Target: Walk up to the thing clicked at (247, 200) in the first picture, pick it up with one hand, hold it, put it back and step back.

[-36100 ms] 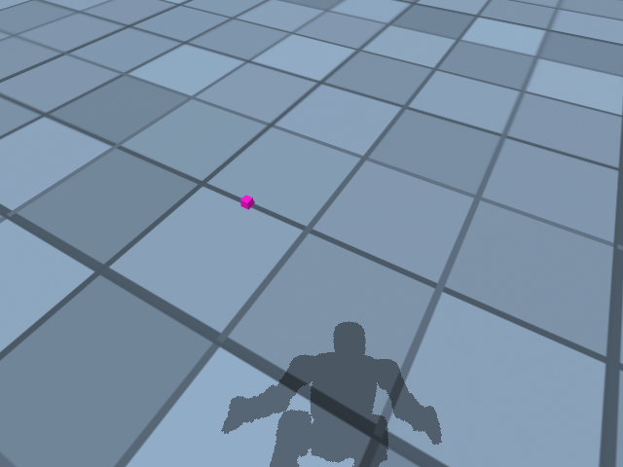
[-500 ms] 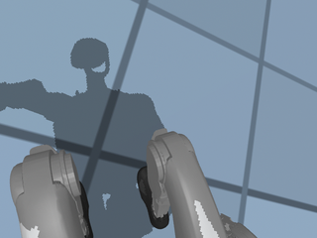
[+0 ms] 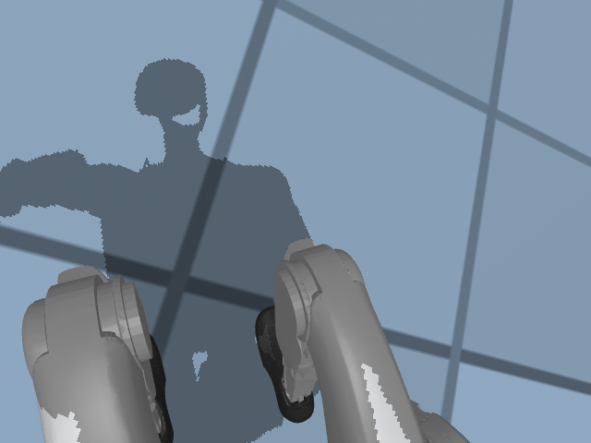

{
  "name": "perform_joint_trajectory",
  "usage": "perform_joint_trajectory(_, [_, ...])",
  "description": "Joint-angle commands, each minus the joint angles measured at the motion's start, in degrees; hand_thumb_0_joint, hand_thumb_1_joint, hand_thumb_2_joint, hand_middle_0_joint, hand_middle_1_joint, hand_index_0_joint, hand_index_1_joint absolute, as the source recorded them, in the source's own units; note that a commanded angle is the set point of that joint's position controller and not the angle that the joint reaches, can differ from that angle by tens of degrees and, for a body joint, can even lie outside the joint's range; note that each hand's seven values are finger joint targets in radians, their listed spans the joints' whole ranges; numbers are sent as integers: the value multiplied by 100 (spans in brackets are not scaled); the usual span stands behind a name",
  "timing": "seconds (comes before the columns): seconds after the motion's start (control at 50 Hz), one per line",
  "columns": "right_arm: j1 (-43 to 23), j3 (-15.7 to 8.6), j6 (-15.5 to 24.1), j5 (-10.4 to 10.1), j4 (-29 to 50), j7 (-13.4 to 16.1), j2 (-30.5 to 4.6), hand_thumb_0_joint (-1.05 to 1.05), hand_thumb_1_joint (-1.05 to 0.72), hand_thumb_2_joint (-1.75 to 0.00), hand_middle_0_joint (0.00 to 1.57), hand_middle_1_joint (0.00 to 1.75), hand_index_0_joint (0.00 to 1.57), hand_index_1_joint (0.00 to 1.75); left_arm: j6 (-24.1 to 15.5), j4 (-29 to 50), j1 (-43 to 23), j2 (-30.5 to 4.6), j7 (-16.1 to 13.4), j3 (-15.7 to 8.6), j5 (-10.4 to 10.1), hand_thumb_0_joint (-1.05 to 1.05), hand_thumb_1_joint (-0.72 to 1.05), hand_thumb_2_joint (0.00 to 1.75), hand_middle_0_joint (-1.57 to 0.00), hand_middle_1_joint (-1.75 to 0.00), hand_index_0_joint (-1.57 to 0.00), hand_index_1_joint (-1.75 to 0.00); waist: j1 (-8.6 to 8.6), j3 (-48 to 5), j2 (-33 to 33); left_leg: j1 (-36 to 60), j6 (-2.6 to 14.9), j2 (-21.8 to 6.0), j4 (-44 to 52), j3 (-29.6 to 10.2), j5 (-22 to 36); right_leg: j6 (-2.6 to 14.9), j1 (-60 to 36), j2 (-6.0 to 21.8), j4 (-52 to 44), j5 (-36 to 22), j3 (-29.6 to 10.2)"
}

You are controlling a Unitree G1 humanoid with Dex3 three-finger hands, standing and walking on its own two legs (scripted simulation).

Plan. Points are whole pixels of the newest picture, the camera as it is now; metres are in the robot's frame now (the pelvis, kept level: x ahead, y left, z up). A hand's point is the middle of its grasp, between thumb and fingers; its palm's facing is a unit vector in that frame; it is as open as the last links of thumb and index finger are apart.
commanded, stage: approach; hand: left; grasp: from above
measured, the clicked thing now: out of the picture +0.39 +0.40 -0.30
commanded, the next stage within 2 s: none
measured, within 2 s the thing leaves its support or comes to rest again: neither
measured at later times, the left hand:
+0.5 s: hand out of the picture +0.36 +0.42 -0.18, palm faces -0.10 -0.43 -0.90, open 13.4 cm
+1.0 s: hand out of the picture +0.36 +0.42 -0.17, palm faces -0.03 -0.43 -0.90, open 13.3 cm
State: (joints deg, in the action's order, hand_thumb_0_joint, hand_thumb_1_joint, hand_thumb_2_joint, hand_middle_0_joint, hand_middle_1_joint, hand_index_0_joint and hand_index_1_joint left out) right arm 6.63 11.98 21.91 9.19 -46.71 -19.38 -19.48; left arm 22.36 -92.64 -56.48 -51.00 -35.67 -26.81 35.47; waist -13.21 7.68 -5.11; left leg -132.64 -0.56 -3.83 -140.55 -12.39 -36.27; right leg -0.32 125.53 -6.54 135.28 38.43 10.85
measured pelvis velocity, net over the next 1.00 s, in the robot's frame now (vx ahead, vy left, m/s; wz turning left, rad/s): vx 0.01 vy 0.01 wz -0.01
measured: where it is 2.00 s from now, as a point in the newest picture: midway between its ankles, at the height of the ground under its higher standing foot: (223, 398)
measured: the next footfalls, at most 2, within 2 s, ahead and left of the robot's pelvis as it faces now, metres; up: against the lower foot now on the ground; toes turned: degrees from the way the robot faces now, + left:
none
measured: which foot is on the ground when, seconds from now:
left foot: down 0.00-1.00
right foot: down 0.00-1.00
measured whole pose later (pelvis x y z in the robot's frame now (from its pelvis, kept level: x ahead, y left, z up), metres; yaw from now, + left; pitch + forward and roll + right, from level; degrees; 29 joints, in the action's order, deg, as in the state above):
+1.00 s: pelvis +0.01 +0.01 +0.01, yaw +0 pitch +29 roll -11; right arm 7.7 9.6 20.8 8.0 -47.0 -21.0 -20.8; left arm 24.7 -90.5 -57.6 -49.6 -34.4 -25.4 34.7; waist -12.7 3.4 -2.3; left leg -132.6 0.1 -3.8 -139.8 -11.9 -38.1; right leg -0.9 124.9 -6.5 134.1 40.4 10.4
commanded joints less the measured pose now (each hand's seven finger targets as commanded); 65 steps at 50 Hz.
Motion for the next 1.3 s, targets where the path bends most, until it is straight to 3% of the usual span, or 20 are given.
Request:
perform_joint_trajectory(0.0, [1039, -406, 155, -3, -154, 103, -1708, 0, -90, -90, 20, 30, 20, 30, -313, 970, -1927, -2096, -432, 283, 374, 0, -41, 90, -28, -70, -23, -76, -245, -3800, 2544, 2816, 104, -113, 1279, 470, -20, 175, -1523, -73, -1605, -246, 114])
perform_joint_trajectory(0.08, [1127, -403, 151, -10, -271, 128, -1767, 0, -90, -90, 20, 30, 20, 30, -321, 786, -2087, -2103, -397, 291, 325, 0, -42, 93, -29, -69, -23, -76, -291, -3947, 2702, 3053, 56, -128, 1375, 395, 37, 190, -1344, -17, -1484, -376, 211])
perform_joint_trajectory(0.1, [1263, -422, 118, -8, -354, 129, -1794, 0, -90, -90, 20, 30, 20, 30, -307, 931, -2185, -2345, -387, 99, 300, 0, -43, 95, -28, -70, -21, -77, -256, -4003, 2766, 3149, 35, -136, 1406, 382, 129, 193, -1344, -7, -1452, -491, 236])
perform_joint_trajectory(0.18, [1215, -452, 42, -62, -200, 51, -1776, 0, -90, -90, 20, 30, 20, 30, -22, 392, -1748, -1846, -227, 227, 224, 0, -46, 97, -28, -71, -20, -79, -96, -4019, 2763, 3175, -11, -120, 1477, 415, 692, 180, -1452, -9, -1369, -1021, 284])
perform_joint_trajectory(0.2, [1353, -414, -14, -84, -288, 25, -1735, 0, -90, -90, 20, 30, 20, 30, 81, 220, -1566, -1976, -193, 49, 216, 0, -44, 95, -27, -71, -21, -79, -8, -3988, 2630, 3149, 6, -127, 1424, 410, 831, 158, -1477, -26, -1366, -1138, 288])
perform_joint_trajectory(0.24, [1225, -507, -51, -128, -64, -5, -1794, 0, -90, -90, 20, 30, 20, 30, 217, 100, -1460, -1595, -114, 202, 159, 0, -43, 93, -28, -70, -21, -77, 9, -3985, 2435, 2987, 36, -109, 1394, 432, 1047, 144, -1557, -62, -1396, -1358, 285])
perform_joint_trajectory(0.34, [1375, -378, -101, -171, -131, 7, -1551, 0, -90, -90, 20, 30, 20, 30, 279, 0, -1287, -1589, 26, 413, 243, 0, -41, 90, -27, -73, -22, -78, -72, -3683, 1757, 2434, 197, -61, 1160, 506, 1103, 62, -1759, -143, -1509, -1488, 135])
perform_joint_trajectory(0.44, [1381, -331, 33, -94, -173, 41, -1642, 0, -91, -90, 20, 30, 20, 30, -62, 158, -1642, -1985, -101, 345, 351, 0, -34, 84, -33, -69, -28, -74, -255, -3648, 1615, 2326, 232, -67, 1094, 437, 788, 51, -1828, -137, -1526, -1108, 97])
perform_joint_trajectory(0.5, [1163, -343, 169, -11, -86, 96, -1736, 0, -91, -90, 20, 30, 20, 30, -257, 328, -1928, -2115, -188, 410, 455, 0, -34, 83, -32, -72, -27, -76, -318, -3667, 1995, 2555, 176, -69, 1151, 486, 393, 112, -1756, -127, -1609, -644, 64])
perform_joint_trajectory(0.54, [1084, -310, 231, 17, -116, 132, -1794, 0, -91, -90, 20, 30, 20, 30, -355, 283, -1914, -2285, -303, 282, 472, 0, -35, 84, -32, -70, -27, -75, -292, -3639, 2262, 2719, 120, -89, 1230, 477, 109, 159, -1704, -119, -1626, -325, 113])
perform_joint_trajectory(0.64, [1098, -223, 233, 55, -137, 114, -1813, 0, -91, -90, 20, 30, 20, 30, -396, 631, -2158, -2552, -524, 30, 372, 0, -39, 90, -31, -69, -25, -75, -258, -4010, 2952, 3241, 19, -168, 1347, 388, 279, 173, -1637, -41, -1453, -666, 279])
perform_joint_trajectory(0.7, [1098, -304, 162, 59, -116, 41, -1865, 0, -91, -90, 20, 30, 20, 30, -265, 633, -1971, -2386, -550, -22, 273, 0, -42, 95, -31, -68, -23, -76, -233, -4160, 3092, 3389, -36, -183, 1380, 413, 646, 168, -1737, -25, -1391, -1071, 304])
perform_joint_trajectory(0.8, [1248, -519, -12, -90, -61, -121, -1847, 0, -91, -90, 20, 30, 20, 30, 103, 701, -1135, -1800, -413, -163, 72, 0, -42, 92, -27, -72, -21, -78, 123, -4279, 2967, 3453, -39, -162, 1373, 425, 1412, 133, -1802, -55, -1306, -1733, 346])
perform_joint_trajectory(0.84, [1352, -614, -63, -148, -168, -179, -1790, 0, -91, -90, 20, 30, 20, 30, 180, 922, -1122, -1584, -324, -146, -25, 0, -40, 89, -28, -72, -22, -78, 140, -4267, 2911, 3385, -26, -153, 1474, 377, 1439, 141, -1644, -54, -1276, -1722, 364])
perform_joint_trajectory(0.9, [1315, -647, -109, -187, -60, -177, -1710, 0, -90, -90, 20, 30, 20, 30, 261, 708, -1139, -1123, -118, 255, -36, 0, -39, 88, -28, -72, -23, -78, -77, -3931, 2331, 2852, 74, -131, 1384, 409, 1257, 108, -1634, -110, -1403, -1682, 266])
perform_joint_trajectory(0.92, [1448, -588, -124, -198, -216, -165, -1570, 0, -90, -90, 20, 30, 20, 30, 259, 855, -1156, -1289, -37, 262, 48, 0, -38, 87, -28, -73, -24, -78, -62, -3796, 2262, 2688, 106, -106, 1346, 426, 1173, 101, -1562, -101, -1410, -1607, 209])
perform_joint_trajectory(0.98, [1451, -613, -93, -160, -274, -115, -1586, 0, -90, -90, 20, 30, 20, 30, 184, 649, -1431, -1219, 114, 575, 257, 0, -35, 84, -29, -74, -26, -77, -233, -3604, 1908, 2376, 177, -68, 1275, 394, 737, 102, -1385, -99, -1448, -1136, 131])
perform_joint_trajectory(1.08, [1213, -556, 103, -90, -245, 33, -1726, 0, -90, -90, 20, 30, 20, 30, -205, 234, -1630, -1560, 208, 866, 621, 0, -32, 82, -33, -71, -30, -75, -318, -3338, 1764, 2338, 175, 3, 1175, 464, 103, 147, -1316, -113, -1531, -283, 82])
perform_joint_trajectory(1.16, [1013, -364, 278, -29, -81, 157, -1787, 0, -90, -90, 20, 30, 20, 30, -516, 344, -1867, -2149, 7, 743, 816, 0, -32, 83, -34, -70, -30, -74, -305, -3433, 2013, 2557, 153, -2, 1238, 478, -227, 193, -1350, -97, -1601, 230, 101])
perform_joint_trajectory(1.28, [1050, -135, 291, 61, -75, 200, -1774, 0, -90, -90, 20, 30, 20, 30, -587, 346, -2174, -2636, -413, 212, 649, 0, -39, 89, -32, -67, -26, -74, -262, -3929, 2465, 2863, 90, -126, 1171, 491, 418, 148, -1782, -54, -1527, -714, 166])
